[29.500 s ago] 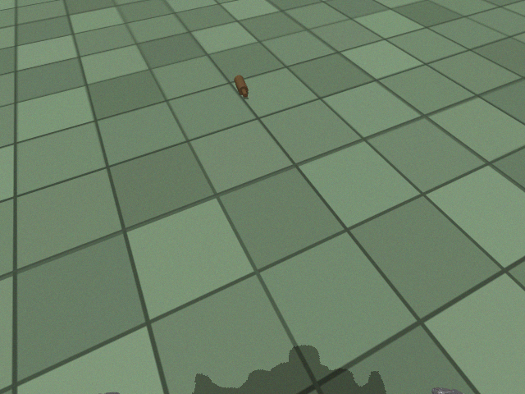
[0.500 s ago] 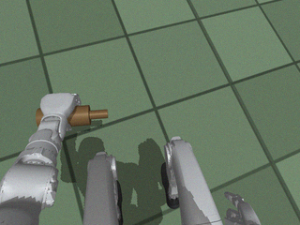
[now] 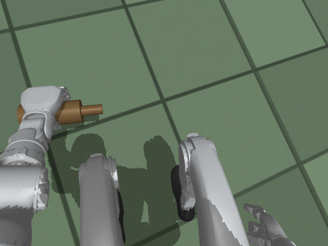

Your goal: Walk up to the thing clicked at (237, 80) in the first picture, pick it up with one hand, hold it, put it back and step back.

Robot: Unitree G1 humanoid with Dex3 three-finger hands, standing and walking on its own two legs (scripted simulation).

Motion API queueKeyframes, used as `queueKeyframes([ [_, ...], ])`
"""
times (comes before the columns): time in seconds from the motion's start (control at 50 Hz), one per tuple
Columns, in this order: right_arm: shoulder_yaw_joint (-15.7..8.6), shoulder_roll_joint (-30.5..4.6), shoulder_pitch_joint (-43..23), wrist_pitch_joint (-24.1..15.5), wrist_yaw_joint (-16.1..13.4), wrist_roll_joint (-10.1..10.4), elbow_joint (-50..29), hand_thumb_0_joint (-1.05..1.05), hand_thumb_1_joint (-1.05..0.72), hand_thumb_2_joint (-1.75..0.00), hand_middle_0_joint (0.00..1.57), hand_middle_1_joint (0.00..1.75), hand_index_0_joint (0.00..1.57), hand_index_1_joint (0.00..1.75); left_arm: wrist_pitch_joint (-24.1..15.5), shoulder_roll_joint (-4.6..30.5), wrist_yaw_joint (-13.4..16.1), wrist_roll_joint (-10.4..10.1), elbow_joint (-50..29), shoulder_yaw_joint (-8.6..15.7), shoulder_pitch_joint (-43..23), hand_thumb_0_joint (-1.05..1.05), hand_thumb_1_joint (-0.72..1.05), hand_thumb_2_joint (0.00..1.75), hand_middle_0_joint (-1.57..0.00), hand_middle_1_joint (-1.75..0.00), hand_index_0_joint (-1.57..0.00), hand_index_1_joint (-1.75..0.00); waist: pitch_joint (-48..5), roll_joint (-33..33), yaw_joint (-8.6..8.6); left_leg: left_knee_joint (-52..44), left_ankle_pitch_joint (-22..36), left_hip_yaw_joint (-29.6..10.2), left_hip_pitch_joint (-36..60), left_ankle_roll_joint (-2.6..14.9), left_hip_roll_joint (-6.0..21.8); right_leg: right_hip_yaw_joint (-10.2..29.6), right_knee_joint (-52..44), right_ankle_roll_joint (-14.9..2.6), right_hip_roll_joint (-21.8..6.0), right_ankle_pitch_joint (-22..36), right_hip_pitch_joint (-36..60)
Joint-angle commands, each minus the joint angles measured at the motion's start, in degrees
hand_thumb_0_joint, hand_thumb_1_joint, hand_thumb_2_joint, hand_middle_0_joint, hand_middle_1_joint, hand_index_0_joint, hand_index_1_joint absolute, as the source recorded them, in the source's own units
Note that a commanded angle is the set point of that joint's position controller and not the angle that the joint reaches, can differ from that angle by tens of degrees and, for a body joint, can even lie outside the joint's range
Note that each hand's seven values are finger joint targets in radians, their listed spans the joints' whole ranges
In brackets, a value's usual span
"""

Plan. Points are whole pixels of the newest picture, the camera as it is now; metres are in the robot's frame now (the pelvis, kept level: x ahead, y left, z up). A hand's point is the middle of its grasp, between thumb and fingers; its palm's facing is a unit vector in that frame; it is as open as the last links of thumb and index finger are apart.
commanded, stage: crouch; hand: left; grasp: from above
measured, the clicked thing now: (64, 112) +0.46 +0.21 -0.21
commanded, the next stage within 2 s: lower in 0.32 s
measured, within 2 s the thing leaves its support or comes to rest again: rests again in 1.66 s
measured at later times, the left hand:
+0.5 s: hand (56, 114) +0.46 +0.23 -0.21, palm faces -0.46 +0.00 -0.89, open 9.4 cm
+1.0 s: hand (64, 116) +0.47 +0.23 -0.28, palm faces -0.45 -0.02 -0.89, open 9.4 cm
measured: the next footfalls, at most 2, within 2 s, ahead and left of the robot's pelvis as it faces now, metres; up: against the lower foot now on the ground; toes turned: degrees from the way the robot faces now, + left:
none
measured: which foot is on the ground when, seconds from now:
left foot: down 0.00-1.00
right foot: down 0.00-1.00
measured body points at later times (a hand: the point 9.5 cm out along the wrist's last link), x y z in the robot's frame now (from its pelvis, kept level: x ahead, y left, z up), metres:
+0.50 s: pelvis +0.00 +0.00 -0.04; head +0.23 +0.04 +0.34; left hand +0.48 +0.23 -0.16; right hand +0.02 -0.28 -0.16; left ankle +0.07 +0.12 -0.37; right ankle +0.11 -0.14 -0.37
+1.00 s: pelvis +0.00 +0.01 -0.08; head +0.25 +0.06 +0.29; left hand +0.49 +0.23 -0.23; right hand +0.01 -0.27 -0.17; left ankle +0.07 +0.12 -0.37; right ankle +0.11 -0.14 -0.37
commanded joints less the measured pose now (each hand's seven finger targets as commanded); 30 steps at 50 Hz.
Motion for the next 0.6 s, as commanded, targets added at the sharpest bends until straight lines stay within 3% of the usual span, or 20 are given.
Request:
queueKeyframes([
  [0.0,-4.04,-12.67,11.92,-0.74,-0.43,-0.18,-1.13,0.0,-0.9,-0.9,0.2,0.3,0.2,0.3,-0.76,12.84,3.43,0.4,-7.33,2.01,-20.38,0.0,0.71,0.63,-1.07,-0.5,-1.08,-0.5,-38.95,12.03,-1.42,-14.12,12.51,4.08,25.23,1.96,-1.13,-4.84,-9.89,-4.1,2.09,8.93,20.45],
  [0.16,-3.44,-13.13,11.53,-1.29,0.05,-0.83,-0.67,0.0,-0.9,-0.9,0.2,0.3,0.2,0.3,-0.59,14.49,5.04,0.83,-2.14,2.74,-22.92,0.0,0.68,0.61,-1.04,-0.5,-1.06,-0.49,-36.17,10.83,-2.24,-11.78,7.54,4.69,20.54,2.65,-1.5,-4.88,-8.6,-3.86,1.95,5.18,17.54],
  [0.3,-2.65,-13.3,11.85,-1.49,0.57,-1.11,-0.1,0.0,-0.91,-0.9,0.2,0.3,0.2,0.3,-0.82,14.18,5.36,1.65,0.46,1.99,-23.46,0.0,0.7,0.65,-1.09,-0.5,-1.08,-0.51,-37.26,12.43,-2.68,-9.52,9.28,4.78,19.41,2.6,-1.79,-5.29,-6.01,-4.1,2.21,6.94,16.81],
  [0.34,-2.54,-13.88,12.68,-1.45,0.71,-1.18,0.22,0.0,-0.9,-0.9,0.2,0.3,0.2,0.3,-1.01,15.68,5.48,1.84,-0.31,2.9,-24.6,0.0,0.7,0.65,-1.09,-0.49,-1.08,-0.5,-37.09,12.23,-2.64,-9.11,9.66,4.93,17.9,2.7,-1.84,-5.25,-5.71,-3.93,2.04,7.34,16.75],
  [0.4,-2.44,-13.97,12.65,-1.5,0.87,-1.12,0.16,0.0,-0.91,-0.9,0.2,0.3,0.2,0.3,-0.94,14.78,5.53,1.42,0.38,2.43,-24.34,0.0,0.72,0.62,-1.09,-0.5,-1.09,-0.5,-36.24,12.75,-2.47,-8.92,9.22,4.96,17.88,2.66,-1.83,-5.29,-5.45,-4.01,2.08,7.16,15.71],
  [0.46,-2.04,-14.02,12.6,-1.77,1.24,-1.42,0.48,0.0,-0.91,-0.91,0.2,0.3,0.2,0.3,-1.03,13.31,5.13,1.91,4.13,1.34,-22.93,0.0,0.71,0.68,-1.15,-0.49,-1.12,-0.52,-33.4,11.25,-3.63,-7.97,8.37,4.51,17.1,2.55,-1.76,-5.81,-4.64,-4.03,2.13,6.33,13.52],
  [0.48,-2.08,-14.13,12.89,-1.91,1.44,-1.54,0.81,0.0,-0.91,-0.9,0.2,0.3,0.2,0.3,-1.48,13.94,5.02,1.88,3.08,1.53,-24.31,0.0,0.7,0.69,-1.14,-0.51,-1.11,-0.54,-33.25,11.22,-4.29,-7.16,8.66,4.67,16.16,2.66,-1.76,-5.99,-4.21,-3.95,2.27,6.55,13.86],
  [0.5,-2.03,-14.47,13.01,-1.77,1.32,-1.48,0.82,0.0,-0.91,-0.9,0.2,0.3,0.2,0.3,-1.54,14.04,5.19,1.89,3.56,1.68,-23.76,0.0,0.69,0.7,-1.13,-0.51,-1.1,-0.54,-34.21,10.76,-3.4,-7.13,9.49,4.7,15.92,2.7,-1.89,-5.91,-4.09,-4.01,2.27,7.24,14.38],
  [0.54,-1.73,-14.42,13.22,-1.9,1.49,-1.8,0.93,0.0,-0.91,-0.9,0.2,0.3,0.2,0.3,-2.21,15.7,5.65,1.74,2.44,2.61,-24.91,0.0,0.72,0.72,-1.14,-0.54,-1.12,-0.57,-34.76,10.75,-3.31,-5.91,9.96,5.02,15.05,2.87,-1.97,-5.85,-3.58,-3.84,2.2,7.72,15.25],
  [0.56,-1.43,-14.4,13.14,-2.09,1.68,-1.87,0.95,0.0,-0.91,-0.91,0.2,0.3,0.2,0.3,-2.22,14.76,5.79,1.94,4.95,2.18,-23.29,0.0,0.71,0.7,-1.13,-0.54,-1.11,-0.56,-33.9,10.93,-3.49,-5.82,10.33,4.8,15.09,2.66,-1.93,-6.01,-2.9,-3.86,2.13,7.86,14.39],
  [0.58,-1.52,-14.89,13.63,-2.3,1.87,-2.24,0.83,0.0,-0.91,-0.9,0.2,0.3,0.2,0.3,-2.89,15.99,6.04,2.38,2.67,3.23,-25.56,0.0,0.72,0.7,-1.13,-0.54,-1.11,-0.56,-33.75,11.09,-4.58,-5.1,11.28,4.59,15.31,2.59,-1.83,-6.32,-2.34,-3.71,2.07,8.85,13.57],
])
